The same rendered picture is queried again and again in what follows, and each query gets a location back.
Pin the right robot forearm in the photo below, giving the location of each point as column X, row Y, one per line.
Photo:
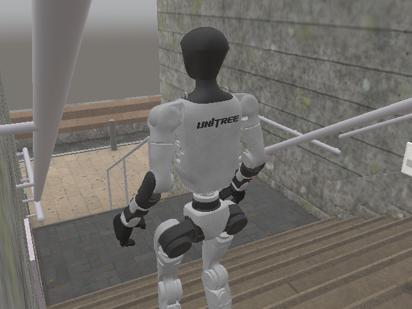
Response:
column 243, row 175

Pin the right robot upper arm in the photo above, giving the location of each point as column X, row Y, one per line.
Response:
column 251, row 131

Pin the robot left thigh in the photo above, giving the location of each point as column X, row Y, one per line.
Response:
column 171, row 240

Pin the robot torso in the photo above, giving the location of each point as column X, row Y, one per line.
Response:
column 206, row 155

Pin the robot right hand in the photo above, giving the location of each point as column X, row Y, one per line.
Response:
column 230, row 190

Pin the left robot forearm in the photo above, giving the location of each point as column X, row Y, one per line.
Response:
column 139, row 205

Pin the robot left hand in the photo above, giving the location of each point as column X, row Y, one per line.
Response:
column 123, row 232

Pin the left robot upper arm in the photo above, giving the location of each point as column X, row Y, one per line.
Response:
column 162, row 121

